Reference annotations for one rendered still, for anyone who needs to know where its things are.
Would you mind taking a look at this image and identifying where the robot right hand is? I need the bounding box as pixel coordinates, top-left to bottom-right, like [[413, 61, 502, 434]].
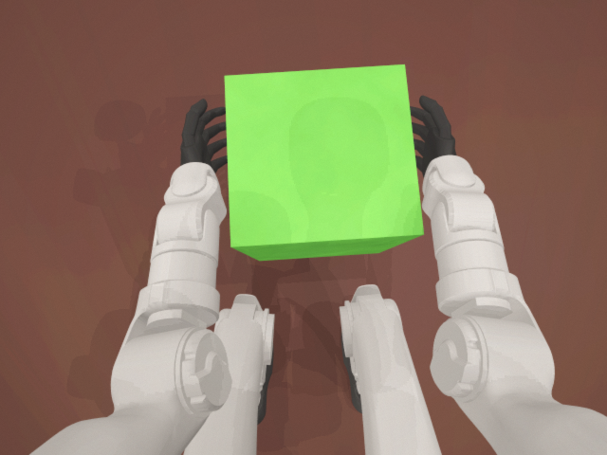
[[410, 96, 456, 177]]

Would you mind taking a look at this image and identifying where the robot thigh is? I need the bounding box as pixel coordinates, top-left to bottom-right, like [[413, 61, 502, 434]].
[[340, 294, 442, 455], [183, 303, 275, 455]]

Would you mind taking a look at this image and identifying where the robot left forearm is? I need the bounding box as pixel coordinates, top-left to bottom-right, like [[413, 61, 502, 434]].
[[111, 162, 227, 403]]

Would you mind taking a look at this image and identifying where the robot left thigh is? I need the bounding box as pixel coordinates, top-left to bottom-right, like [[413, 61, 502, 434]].
[[183, 303, 275, 455]]

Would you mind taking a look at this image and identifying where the robot left hand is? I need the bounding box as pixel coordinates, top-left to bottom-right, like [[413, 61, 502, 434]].
[[180, 99, 228, 173]]

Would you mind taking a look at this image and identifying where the robot right upper arm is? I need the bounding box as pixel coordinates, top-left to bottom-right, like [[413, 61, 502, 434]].
[[430, 315, 607, 455]]

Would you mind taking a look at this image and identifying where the robot right forearm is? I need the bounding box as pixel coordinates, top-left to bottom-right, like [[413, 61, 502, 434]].
[[422, 155, 555, 388]]

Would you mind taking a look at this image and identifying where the carton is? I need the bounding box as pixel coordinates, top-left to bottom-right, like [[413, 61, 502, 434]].
[[225, 64, 424, 261]]

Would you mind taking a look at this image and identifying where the robot left upper arm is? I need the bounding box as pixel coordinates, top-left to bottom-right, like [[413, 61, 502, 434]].
[[29, 326, 232, 455]]

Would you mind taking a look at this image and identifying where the robot right thigh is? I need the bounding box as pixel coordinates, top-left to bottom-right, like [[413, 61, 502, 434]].
[[340, 294, 442, 455]]

